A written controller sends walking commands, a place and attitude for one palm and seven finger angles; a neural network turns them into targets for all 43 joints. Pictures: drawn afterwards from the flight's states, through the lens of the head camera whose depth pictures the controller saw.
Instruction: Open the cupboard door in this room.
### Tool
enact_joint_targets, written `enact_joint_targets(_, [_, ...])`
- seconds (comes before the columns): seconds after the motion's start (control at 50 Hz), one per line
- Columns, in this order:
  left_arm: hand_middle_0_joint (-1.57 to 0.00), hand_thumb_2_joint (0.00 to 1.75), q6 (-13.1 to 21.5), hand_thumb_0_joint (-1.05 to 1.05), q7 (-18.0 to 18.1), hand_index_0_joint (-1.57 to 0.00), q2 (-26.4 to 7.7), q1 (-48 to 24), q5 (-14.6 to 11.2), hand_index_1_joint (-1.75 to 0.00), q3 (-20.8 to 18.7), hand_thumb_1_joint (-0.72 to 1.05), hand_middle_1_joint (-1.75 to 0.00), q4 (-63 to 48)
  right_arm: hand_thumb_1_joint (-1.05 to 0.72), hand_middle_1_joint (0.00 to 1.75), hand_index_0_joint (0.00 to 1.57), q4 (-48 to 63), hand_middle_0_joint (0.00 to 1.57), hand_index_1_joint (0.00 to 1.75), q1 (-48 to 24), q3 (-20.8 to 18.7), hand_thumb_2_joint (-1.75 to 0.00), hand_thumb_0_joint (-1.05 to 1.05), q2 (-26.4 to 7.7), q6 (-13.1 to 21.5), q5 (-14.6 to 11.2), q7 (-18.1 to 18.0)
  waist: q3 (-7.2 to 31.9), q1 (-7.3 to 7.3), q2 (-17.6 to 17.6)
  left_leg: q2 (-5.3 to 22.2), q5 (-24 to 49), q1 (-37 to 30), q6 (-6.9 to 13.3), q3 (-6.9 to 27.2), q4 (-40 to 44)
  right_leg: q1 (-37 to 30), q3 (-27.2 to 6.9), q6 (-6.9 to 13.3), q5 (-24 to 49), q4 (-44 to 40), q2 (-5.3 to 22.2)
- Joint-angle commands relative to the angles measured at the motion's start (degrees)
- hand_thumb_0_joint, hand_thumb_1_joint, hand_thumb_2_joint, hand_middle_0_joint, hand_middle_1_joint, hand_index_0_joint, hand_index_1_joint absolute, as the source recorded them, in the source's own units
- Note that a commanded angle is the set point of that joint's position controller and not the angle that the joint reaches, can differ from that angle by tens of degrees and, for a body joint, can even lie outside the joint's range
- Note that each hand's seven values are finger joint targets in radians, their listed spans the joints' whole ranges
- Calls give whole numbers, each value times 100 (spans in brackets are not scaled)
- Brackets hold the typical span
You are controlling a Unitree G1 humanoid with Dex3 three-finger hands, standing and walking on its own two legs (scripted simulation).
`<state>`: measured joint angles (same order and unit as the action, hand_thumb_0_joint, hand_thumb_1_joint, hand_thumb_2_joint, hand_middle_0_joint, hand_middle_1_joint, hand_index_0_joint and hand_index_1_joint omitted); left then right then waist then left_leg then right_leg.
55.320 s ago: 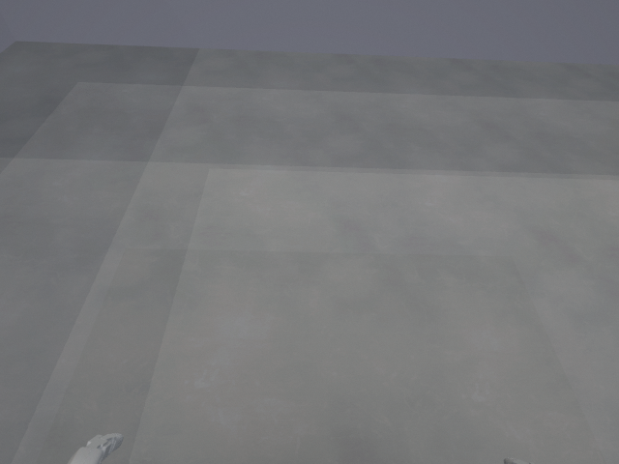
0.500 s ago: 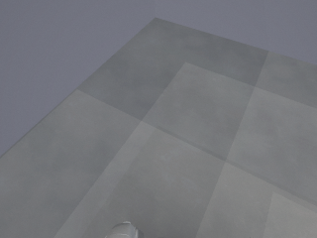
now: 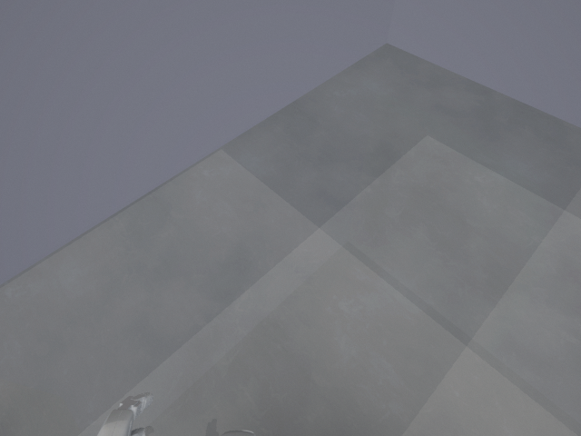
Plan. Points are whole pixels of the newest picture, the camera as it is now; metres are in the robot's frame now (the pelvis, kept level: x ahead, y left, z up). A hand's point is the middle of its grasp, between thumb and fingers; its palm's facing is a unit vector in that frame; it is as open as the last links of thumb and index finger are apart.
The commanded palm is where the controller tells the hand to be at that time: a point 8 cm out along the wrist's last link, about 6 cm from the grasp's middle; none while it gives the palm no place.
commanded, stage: turn to face it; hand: left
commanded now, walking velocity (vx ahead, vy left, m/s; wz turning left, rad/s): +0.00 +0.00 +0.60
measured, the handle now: out of the picture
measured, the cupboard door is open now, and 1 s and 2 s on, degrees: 42 42 42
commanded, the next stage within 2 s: none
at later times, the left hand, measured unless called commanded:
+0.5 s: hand out of the picture -0.01 +0.24 -0.18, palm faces +0.37 -0.90 -0.25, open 7.4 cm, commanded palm none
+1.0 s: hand out of the picture +0.03 +0.19 -0.13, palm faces +0.57 -0.77 -0.28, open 7.4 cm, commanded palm none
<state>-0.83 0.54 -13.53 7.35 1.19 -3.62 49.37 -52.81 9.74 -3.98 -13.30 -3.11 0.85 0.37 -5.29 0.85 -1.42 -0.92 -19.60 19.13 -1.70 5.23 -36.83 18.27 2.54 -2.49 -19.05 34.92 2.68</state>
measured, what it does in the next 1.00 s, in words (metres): steps on the spot, turning left: left foot, then right foot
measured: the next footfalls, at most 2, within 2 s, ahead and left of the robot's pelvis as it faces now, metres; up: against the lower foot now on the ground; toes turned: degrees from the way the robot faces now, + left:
left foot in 0.40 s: +0.03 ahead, +0.12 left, +0.00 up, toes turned +24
right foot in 0.86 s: +0.14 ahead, -0.10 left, +0.00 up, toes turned +30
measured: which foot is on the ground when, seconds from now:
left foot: up 0.00-0.38, down 0.40-0.86, up 0.88-1.00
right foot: down 0.00-0.40, up 0.42-0.84, down 0.86-1.00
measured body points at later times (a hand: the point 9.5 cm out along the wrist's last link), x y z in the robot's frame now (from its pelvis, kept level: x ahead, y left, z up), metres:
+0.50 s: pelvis +0.01 +0.02 +0.00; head +0.06 +0.06 +0.44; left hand -0.03 +0.29 -0.16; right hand +0.21 -0.19 -0.12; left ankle -0.01 +0.11 -0.72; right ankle +0.01 -0.14 -0.66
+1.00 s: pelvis +0.05 -0.03 +0.01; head +0.11 -0.03 +0.46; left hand +0.00 +0.23 -0.11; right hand +0.25 -0.22 -0.15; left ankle -0.05 +0.07 -0.63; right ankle +0.10 -0.12 -0.72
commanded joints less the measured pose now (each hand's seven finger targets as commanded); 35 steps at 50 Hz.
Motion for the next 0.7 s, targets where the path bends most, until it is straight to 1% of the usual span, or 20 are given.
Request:
enact_joint_targets(0.0, [-20,90,147,0,141,-20,-1247,780,13,-30,-225,90,-30,-221,-90,30,20,662,20,30,-305,-230,-90,0,-683,94,-6,24,790,-345,1448,58,-1453,1492,0,-50,-3231,-1116,-1933,1134,1685,-1791,2491])
enact_joint_targets(0.02, [-20,90,168,0,161,-20,-896,427,-10,-30,-164,90,-30,-268,-90,30,20,472,20,30,-260,-245,-90,0,-629,34,16,29,621,-124,1570,191,-1040,1639,-75,-48,-3576,-1026,-1552,954,1842,-1779,2112])
enact_joint_targets(0.04, [-20,90,146,0,157,-20,-799,249,-31,-30,-110,90,-30,-316,-90,30,20,364,20,30,-194,-237,-90,0,-616,-7,15,55,554,-19,1484,276,-707,1575,-158,-204,-3763,-980,-1036,842,2161,-1616,1825])
enact_joint_targets(0.06, [-20,90,135,0,156,-20,-700,139,-33,-30,-86,90,-30,-357,-90,30,20,329,20,30,-86,-222,-90,0,-552,-30,-3,90,633,46,1509,311,-462,1499,-199,-309,-3698,-1041,-500,744,2521,-1510,1631])
enact_joint_targets(0.08, [-20,90,159,0,151,-20,-628,200,-27,-30,-74,90,-30,-366,-90,30,20,305,20,30,-136,-183,-90,0,-488,-26,-2,109,636,32,1436,307,-368,1482,-239,-434,-3485,-1178,-181,690,2983,-1425,1523])
enact_joint_targets(0.18, [-20,90,185,0,167,-20,-801,844,9,-30,-166,90,-30,-154,-90,30,20,336,20,30,-564,-63,-90,0,-287,1,-25,132,825,-275,1049,307,-568,1262,-284,-889,-1860,-2013,274,775,4025,-1087,1737])
enact_joint_targets(0.24, [-20,90,167,0,152,-20,-938,960,38,-30,-237,90,-30,-68,-90,30,20,393,20,30,-696,-22,-90,0,-232,43,-33,142,776,-363,1257,267,-623,888,-192,-1137,-959,-1976,422,815,4237,-873,1887])
enact_joint_targets(0.28, [-20,90,149,0,128,-20,-1027,926,55,-30,-270,90,-30,-41,-90,30,20,418,20,30,-614,-27,-90,0,-252,75,-45,147,755,-340,1401,184,-532,532,-107,-1274,-433,-1798,542,768,4134,-695,1957])
enact_joint_targets(0.32, [-20,90,136,0,93,-20,-1068,747,17,-30,-297,90,-30,-61,-90,30,20,354,20,30,-235,-74,-90,0,-401,99,-21,132,803,-58,1217,129,158,-287,-7,-1321,346,-1236,772,545,3545,-251,1928])
enact_joint_targets(0.34, [-20,90,116,0,65,-20,-1016,615,-28,-30,-288,90,-30,-100,-90,30,20,270,20,30,184,-138,-90,0,-611,132,5,129,983,220,724,196,970,-1141,103,-1143,984,-691,974,306,2981,477,1788])
enact_joint_targets(0.36, [-20,90,80,0,21,-20,-679,550,-58,-30,-232,90,-30,-270,-90,30,20,207,20,30,596,-293,-90,0,-1224,179,49,97,1277,438,-841,1452,2354,-2113,650,599,1327,651,1143,-98,463,1805,1057])
enact_joint_targets(0.38, [-20,90,29,0,34,-20,-374,120,-69,-30,-104,90,-30,-544,-90,30,20,135,20,30,989,-414,-90,0,-1711,160,40,15,1305,665,-1834,2534,4460,-2211,1446,2034,1553,1657,606,-296,-2129,2965,452])
enact_joint_targets(0.4, [-20,90,-41,0,72,-20,-566,-29,-21,-30,-122,90,-30,-605,-90,30,20,64,20,30,1016,-367,-90,0,-1648,134,31,-19,1312,581,-1007,2643,4046,-2041,1641,1671,1466,1690,-60,-164,-1944,3359,550])
enact_joint_targets(0.42, [-20,90,-70,0,87,-20,-521,-155,-3,-30,-145,90,-30,-497,-90,30,20,158,20,30,749,-328,-90,0,-1462,169,41,-72,1093,498,-1068,2239,3228,-1586,1441,1440,1634,1692,-148,-162,-1510,3411,580])
enact_joint_targets(0.44, [-20,90,-87,0,61,-20,-524,-71,0,-30,-184,90,-30,-364,-90,30,20,291,20,30,357,-301,-90,0,-1331,182,54,-118,906,311,-1114,1924,2711,-1277,1268,1268,1665,1684,-241,-194,-1075,3486,546])
enact_joint_targets(0.48, [-20,90,-105,0,-13,-20,-538,148,20,-30,-194,90,-30,-169,-90,30,20,382,20,30,9,-208,-90,0,-1114,232,41,-140,743,78,-794,1508,2578,-1065,988,785,1758,1600,-301,-248,-374,3511,460])
enact_joint_targets(0.52, [-20,90,-100,0,-17,-20,-507,313,14,-30,-190,90,-30,-81,-90,30,20,369,20,30,75,-180,-90,0,-1062,280,23,-148,864,-12,-497,1400,3042,-1268,970,656,1703,1560,-285,-299,-159,3375,391])
enact_joint_targets(0.56, [-20,90,-92,0,-4,-20,-511,303,3,-30,-170,90,-30,-88,-90,30,20,359,20,30,142,-176,-90,0,-1070,287,17,-141,907,-24,-436,1369,3055,-1301,1035,714,1677,1458,-290,-327,-144,3062,345])
enact_joint_targets(0.62, [-20,90,-99,0,16,-20,-459,94,-14,-30,-150,90,-30,-199,-90,30,20,313,20,30,215,-213,-90,0,-1083,259,46,-118,797,28,-467,1408,2707,-1190,1148,981,1711,1345,-285,-343,-292,2478,253])
enact_joint_targets(0.68, [-20,90,-79,0,16,-20,-418,-130,-30,-30,-119,90,-30,-329,-90,30,20,303,20,30,216,-252,-90,0,-1090,212,75,-99,713,89,-745,1315,2450,-947,1125,1163,1641,939,-206,-299,-493,1628,87])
